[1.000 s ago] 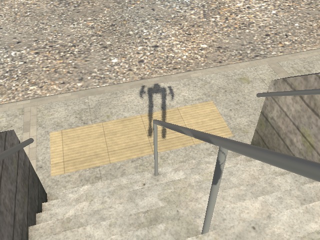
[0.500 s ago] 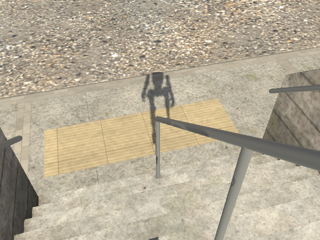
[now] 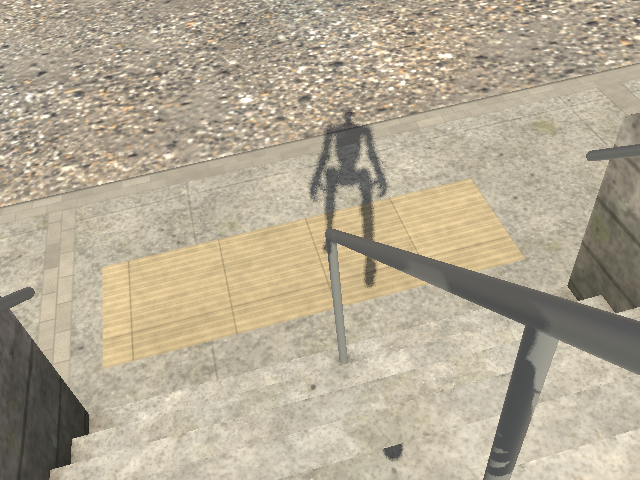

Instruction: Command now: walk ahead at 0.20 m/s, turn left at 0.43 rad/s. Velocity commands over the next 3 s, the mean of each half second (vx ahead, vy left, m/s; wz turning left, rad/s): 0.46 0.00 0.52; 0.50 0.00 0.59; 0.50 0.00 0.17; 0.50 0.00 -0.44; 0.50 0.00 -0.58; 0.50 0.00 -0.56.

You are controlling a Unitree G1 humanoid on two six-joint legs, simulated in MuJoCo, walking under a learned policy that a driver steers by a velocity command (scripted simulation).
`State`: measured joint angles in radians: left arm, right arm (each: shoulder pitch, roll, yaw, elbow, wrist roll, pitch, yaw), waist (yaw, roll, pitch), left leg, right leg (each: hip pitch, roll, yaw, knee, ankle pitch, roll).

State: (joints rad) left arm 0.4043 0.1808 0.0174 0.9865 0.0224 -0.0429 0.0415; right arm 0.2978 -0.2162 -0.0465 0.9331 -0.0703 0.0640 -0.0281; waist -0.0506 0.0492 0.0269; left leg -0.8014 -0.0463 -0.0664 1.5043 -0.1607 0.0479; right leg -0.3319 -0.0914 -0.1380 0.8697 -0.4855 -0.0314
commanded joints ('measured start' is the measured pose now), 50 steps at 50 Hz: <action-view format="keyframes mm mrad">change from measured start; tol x32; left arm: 1 -31 151 18 -72 -53 -31 14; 36 -322 60 20 -186 21 1 -37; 50 185 172 27 -49 -18 -63 -63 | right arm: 1 69 -8 -15 -45 -19 9 19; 10 -321 -12 -6 -181 56 -34 64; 15 329 -141 -73 57 73 -62 50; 50 -68 -11 14 -184 14 -46 -14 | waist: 1 -62 -245 29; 15 -149 -150 -132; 17 42 358 -23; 50 11 -166 95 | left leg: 1 8 36 6 -96 272 -50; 8 185 58 13 -685 748 1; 14 502 122 102 -1147 307 82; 18 1137 244 -144 -683 1273 136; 23 556 279 -525 -962 -172 218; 42 401 -84 -327 -53 505 180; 44 -353 -217 -54 754 -794 87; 50 -471 18 -117 318 -139 29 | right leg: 1 -125 -241 133 -178 765 -84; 6 -218 -223 149 -177 -227 -33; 13 14 -290 60 192 124 -86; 15 -180 -256 25 721 571 -56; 17 -731 37 -20 1445 -407 -25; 30 -513 51 182 193 871 82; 40 -156 159 142 -491 748 34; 43 592 -67 269 -658 1147 -80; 45 942 -328 350 -79 1643 -146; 50 162 -299 447 -252 814 -178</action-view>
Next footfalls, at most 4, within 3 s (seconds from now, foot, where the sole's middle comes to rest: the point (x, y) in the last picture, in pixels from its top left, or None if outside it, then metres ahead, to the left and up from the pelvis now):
0.30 left None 0.22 0.15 -0.94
0.86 right None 0.49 0.10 -1.15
1.34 left None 0.64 0.47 -1.35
1.84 right None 0.89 0.44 -1.56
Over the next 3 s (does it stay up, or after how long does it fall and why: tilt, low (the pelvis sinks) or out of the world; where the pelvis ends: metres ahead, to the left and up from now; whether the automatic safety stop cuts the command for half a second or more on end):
stays up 1.27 0.59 -1.21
